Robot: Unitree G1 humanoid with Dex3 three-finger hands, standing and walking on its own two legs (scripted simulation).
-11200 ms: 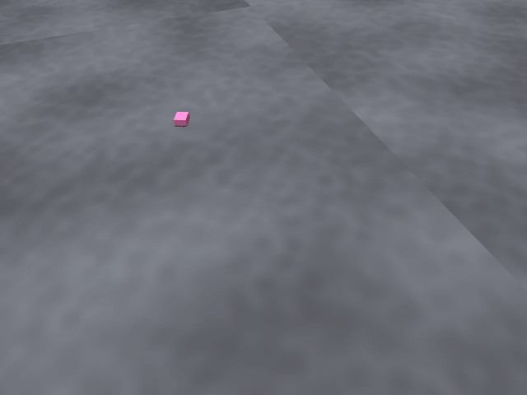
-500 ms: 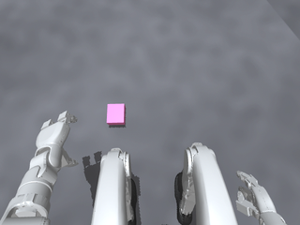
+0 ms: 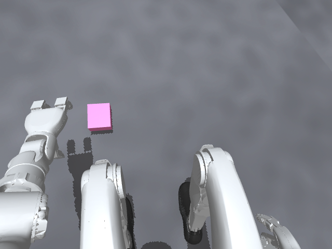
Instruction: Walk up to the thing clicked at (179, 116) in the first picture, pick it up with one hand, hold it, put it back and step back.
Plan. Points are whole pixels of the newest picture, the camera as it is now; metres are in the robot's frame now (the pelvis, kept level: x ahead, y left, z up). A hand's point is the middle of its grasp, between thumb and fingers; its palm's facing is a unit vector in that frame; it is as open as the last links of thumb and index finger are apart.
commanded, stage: rise first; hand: left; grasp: from above
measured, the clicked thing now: (99, 117) +0.52 +0.18 -0.36
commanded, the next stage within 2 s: approach in 0.92 s
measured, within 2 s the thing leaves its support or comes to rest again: neither
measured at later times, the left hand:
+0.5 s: hand (66, 127) +0.44 +0.25 -0.21, palm faces -0.47 -0.01 -0.88, open 14.2 cm
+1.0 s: hand (72, 124) +0.45 +0.24 -0.23, palm faces -0.46 -0.02 -0.89, open 14.2 cm
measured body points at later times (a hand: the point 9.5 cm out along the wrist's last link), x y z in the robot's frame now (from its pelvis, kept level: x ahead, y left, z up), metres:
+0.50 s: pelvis +0.01 -0.01 -0.03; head +0.25 +0.04 +0.35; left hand +0.46 +0.25 -0.16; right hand +0.07 -0.29 -0.15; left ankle +0.09 +0.11 -0.35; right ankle +0.11 -0.13 -0.35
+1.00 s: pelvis +0.01 +0.00 -0.04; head +0.26 +0.04 +0.33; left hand +0.47 +0.24 -0.18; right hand +0.06 -0.29 -0.15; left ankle +0.09 +0.11 -0.35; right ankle +0.11 -0.13 -0.35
